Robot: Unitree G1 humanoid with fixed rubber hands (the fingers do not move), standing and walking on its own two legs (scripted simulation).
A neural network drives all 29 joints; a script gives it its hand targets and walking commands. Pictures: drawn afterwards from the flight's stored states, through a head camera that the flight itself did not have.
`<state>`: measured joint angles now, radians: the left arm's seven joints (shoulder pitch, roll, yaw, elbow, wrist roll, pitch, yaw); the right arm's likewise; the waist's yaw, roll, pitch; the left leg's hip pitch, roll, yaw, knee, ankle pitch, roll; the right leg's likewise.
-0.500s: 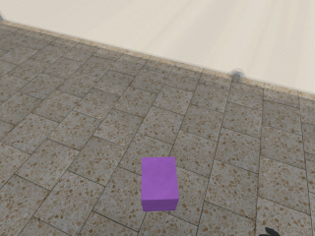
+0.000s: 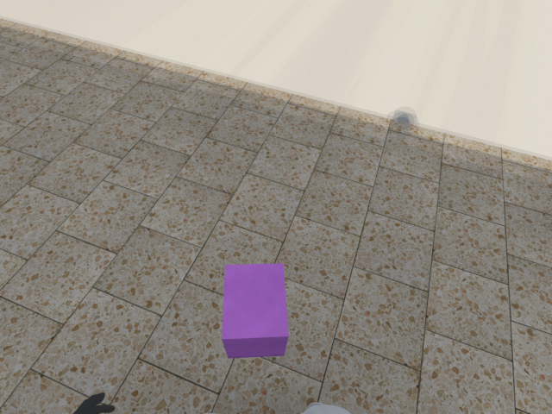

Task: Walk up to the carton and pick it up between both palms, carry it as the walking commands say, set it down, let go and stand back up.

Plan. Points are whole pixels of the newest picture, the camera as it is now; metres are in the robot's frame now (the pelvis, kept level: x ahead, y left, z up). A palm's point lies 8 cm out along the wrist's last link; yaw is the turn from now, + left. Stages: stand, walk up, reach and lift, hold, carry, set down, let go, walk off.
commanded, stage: walk up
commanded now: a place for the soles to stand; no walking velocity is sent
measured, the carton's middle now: (255, 311) +0.48 +0.06 -0.64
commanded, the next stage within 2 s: reach and lift in 1.58 s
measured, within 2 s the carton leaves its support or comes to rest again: neither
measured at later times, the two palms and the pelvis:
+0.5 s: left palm out of the picture +0.11 +0.31 -0.10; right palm out of the picture +0.10 -0.30 -0.10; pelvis +0.01 +0.00 +0.02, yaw +5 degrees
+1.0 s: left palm out of the picture +0.07 +0.32 -0.11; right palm (472, 411) +0.15 -0.28 -0.09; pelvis +0.03 +0.02 +0.02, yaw +8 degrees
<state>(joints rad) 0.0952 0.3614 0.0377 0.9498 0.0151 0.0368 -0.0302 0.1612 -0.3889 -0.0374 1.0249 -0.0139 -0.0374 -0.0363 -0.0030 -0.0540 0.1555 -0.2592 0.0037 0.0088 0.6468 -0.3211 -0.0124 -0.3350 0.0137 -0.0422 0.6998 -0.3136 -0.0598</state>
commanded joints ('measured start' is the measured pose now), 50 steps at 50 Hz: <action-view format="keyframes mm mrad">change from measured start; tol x8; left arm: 1 -6 224 61 -38 -3 -34 10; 25 -152 202 50 4 -2 -36 3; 50 -57 228 61 34 -3 -41 11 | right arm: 1 -47 -262 -40 -73 -3 -28 2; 50 -3 -215 -17 -48 9 -20 -11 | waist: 1 25 124 -187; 8 -21 -17 -188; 45 20 113 -225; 50 16 18 -245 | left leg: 1 -3 237 -283 -209 154 162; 6 -33 29 -40 -65 29 38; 16 -8 102 -117 -199 254 66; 28 -19 115 -179 -222 320 74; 35 -21 64 -145 -203 167 61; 43 -15 132 -276 -239 385 103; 50 10 64 -167 -126 392 65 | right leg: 1 110 -87 113 -146 7 41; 6 182 -291 275 -374 68 -102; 13 145 -165 134 -369 -59 -2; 30 274 -154 53 -308 103 1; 34 234 -185 81 -381 -102 -20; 50 298 -203 25 -282 286 -34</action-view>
